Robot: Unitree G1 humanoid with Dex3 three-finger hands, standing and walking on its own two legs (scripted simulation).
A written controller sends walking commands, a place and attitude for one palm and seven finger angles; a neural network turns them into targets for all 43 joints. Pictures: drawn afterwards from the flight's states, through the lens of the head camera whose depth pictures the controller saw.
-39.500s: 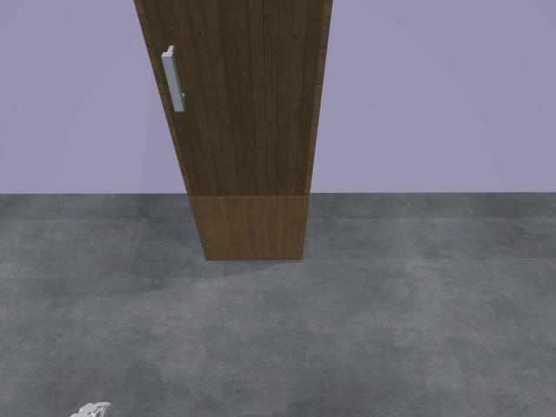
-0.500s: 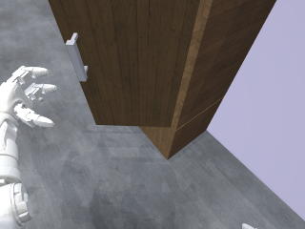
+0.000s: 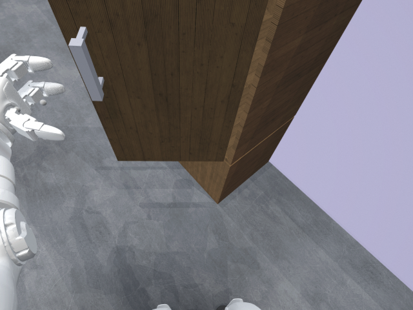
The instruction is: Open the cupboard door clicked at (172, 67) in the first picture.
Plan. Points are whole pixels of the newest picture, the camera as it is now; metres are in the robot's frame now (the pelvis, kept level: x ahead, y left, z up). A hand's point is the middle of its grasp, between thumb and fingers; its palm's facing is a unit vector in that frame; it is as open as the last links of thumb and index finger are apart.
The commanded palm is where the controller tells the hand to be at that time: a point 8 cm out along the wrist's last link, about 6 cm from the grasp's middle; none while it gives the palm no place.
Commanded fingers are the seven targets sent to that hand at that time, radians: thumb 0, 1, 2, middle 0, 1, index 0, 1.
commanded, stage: move the hooked fingers beside the handle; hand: left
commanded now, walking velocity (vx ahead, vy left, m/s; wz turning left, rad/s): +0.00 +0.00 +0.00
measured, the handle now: (90, 66) +0.56 +0.22 +0.11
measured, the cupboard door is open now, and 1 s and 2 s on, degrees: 51 51 51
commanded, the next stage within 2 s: slide the fingers in behind the handle in 1.14 s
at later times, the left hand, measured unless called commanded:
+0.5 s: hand (52, 78) +0.52 +0.28 +0.11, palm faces -0.01 -1.00 +0.01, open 14.0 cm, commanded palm +0.50 +0.33 +0.11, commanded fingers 0.00 -0.50 0.30 -0.30 -1.20 -0.30 -1.20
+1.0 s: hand (45, 86) +0.50 +0.29 +0.11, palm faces +0.00 -1.00 +0.01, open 14.0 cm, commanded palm +0.49 +0.33 +0.11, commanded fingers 0.00 -0.50 0.30 -0.30 -1.20 -0.30 -1.20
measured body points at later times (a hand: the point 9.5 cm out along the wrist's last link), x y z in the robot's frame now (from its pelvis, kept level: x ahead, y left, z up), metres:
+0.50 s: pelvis +0.01 +0.00 -0.01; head +0.15 +0.03 +0.42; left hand +0.52 +0.34 +0.12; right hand -0.04 -0.28 -0.10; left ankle -0.02 +0.07 -0.71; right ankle +0.01 -0.13 -0.71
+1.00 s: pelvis +0.02 +0.00 -0.01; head +0.14 +0.03 +0.42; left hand +0.50 +0.34 +0.11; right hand +0.02 -0.28 -0.10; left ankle -0.02 +0.07 -0.71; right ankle +0.01 -0.13 -0.71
